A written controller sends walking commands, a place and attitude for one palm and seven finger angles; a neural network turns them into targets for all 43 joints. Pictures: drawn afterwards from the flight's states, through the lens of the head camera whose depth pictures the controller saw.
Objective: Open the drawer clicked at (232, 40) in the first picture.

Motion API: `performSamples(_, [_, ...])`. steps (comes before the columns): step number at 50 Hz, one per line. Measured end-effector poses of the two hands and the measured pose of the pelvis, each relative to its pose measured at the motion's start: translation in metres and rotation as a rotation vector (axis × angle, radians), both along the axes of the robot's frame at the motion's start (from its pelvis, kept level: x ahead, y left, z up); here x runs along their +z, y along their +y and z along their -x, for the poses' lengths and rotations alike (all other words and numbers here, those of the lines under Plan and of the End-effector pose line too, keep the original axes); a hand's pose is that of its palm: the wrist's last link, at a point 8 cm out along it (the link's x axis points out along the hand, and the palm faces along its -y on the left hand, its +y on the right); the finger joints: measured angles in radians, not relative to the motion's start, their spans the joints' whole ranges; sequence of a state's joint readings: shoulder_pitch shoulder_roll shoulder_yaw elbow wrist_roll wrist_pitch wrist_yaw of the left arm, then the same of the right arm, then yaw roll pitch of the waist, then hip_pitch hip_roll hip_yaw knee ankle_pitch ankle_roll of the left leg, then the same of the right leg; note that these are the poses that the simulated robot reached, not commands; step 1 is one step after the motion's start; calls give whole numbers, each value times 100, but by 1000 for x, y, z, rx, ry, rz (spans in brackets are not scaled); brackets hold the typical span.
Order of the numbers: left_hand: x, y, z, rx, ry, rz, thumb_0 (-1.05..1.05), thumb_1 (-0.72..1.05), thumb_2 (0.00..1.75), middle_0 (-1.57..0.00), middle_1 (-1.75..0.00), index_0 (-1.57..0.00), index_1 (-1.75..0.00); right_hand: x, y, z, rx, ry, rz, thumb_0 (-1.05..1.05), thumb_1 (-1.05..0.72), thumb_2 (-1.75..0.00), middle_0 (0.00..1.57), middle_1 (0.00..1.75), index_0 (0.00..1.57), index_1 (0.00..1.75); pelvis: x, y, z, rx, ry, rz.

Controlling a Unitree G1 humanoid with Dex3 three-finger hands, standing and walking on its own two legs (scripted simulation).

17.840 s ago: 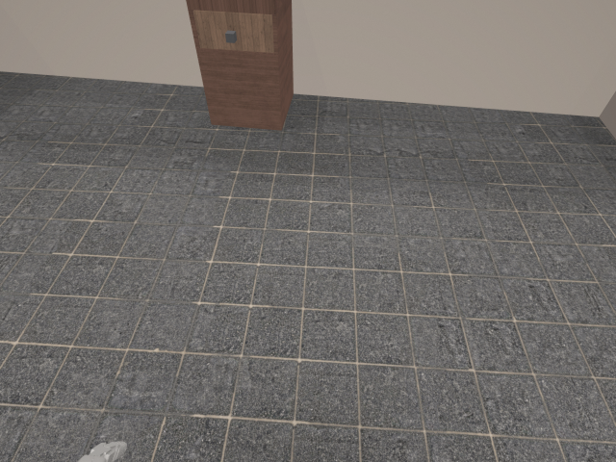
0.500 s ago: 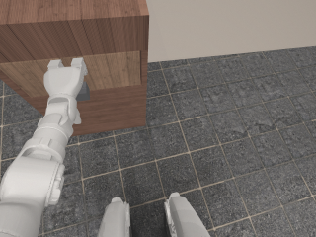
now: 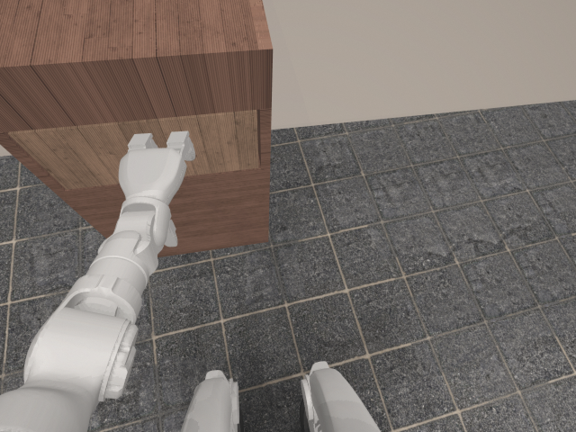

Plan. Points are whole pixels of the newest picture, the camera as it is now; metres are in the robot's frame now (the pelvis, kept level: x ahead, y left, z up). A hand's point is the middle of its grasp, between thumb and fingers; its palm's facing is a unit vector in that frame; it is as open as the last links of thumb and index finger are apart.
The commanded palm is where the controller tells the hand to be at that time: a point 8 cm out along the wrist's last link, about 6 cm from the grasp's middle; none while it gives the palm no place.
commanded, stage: re-aim the fingers above the handle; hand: left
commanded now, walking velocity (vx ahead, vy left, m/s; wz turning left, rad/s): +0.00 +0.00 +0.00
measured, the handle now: (153, 170) +0.56 +0.19 -0.11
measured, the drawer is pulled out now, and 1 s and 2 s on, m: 0.00 0.00 0.00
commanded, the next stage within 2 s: lower the fingers behind the handle in 0.82 s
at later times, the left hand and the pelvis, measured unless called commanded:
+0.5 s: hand (168, 168) +0.51 +0.14 -0.02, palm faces +0.08 -0.10 -0.99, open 13.8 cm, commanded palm +0.48 +0.18 +0.01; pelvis +0.00 +0.00 -0.01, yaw +0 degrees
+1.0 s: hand (166, 155) +0.53 +0.14 -0.02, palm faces +0.17 -0.04 -0.98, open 13.8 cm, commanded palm +0.49 +0.17 +0.00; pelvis -0.01 +0.00 -0.02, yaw +0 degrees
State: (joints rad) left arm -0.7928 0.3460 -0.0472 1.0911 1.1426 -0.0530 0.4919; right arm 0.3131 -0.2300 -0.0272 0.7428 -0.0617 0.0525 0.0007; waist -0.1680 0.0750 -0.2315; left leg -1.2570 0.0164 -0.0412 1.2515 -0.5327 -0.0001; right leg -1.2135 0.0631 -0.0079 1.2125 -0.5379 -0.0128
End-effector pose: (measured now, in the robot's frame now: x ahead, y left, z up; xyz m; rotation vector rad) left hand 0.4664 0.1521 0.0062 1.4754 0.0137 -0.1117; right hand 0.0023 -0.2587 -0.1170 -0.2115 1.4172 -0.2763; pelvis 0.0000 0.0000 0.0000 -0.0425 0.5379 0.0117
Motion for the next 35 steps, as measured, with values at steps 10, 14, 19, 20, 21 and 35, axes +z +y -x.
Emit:
performSamples(10, [4, 55, -17, 274, -65, -200, 0, -48, 30, -32, -120, -32, -120, -20, -3, -11, 19, -7, -36, 0, -91, -90, 20, 30, 20, 30, -9, -2, 9, 0, 20, -9])
performSamples(14, [-4, 51, -7, 263, 113, -134, 0, -48, 30, -32, -120, -32, -120, -12, 1, -12, 22, 4, -50, 0, -91, -90, 20, 30, 20, 30, 1, -3, 5, 9, 8, -12])
performSamples(19, [4, 3, 0, 1, 123, -2, 0, -48, 30, -32, -120, -32, -120, 3, -1, -17, 24, -21, -4, 0, -91, -90, 21, 30, 20, 30, 7, -3, -4, 19, -9, -8])
performSamples(20, [8, -5, -1, -44, 84, 11, 0, -48, 30, -32, -120, -32, -120, 4, -3, -17, 23, -29, 8, 0, -91, -90, 21, 30, 20, 30, 6, -3, -5, 18, -7, -6])
performSamples(21, [12, -11, -3, -74, 37, 22, 0, -48, 30, -32, -120, -33, -120, 4, -5, -17, 22, -35, 19, 0, -91, -90, 21, 30, 20, 30, 4, -3, -5, 16, -5, -4])
performSamples(35, [-11, 71, 11, 348, 126, -171, 0, -48, 30, -32, -120, -32, -120, -16, 5, -12, 18, -7, -62, 0, -91, -90, 20, 30, 20, 30, 1, -2, 10, -2, -4, -22])
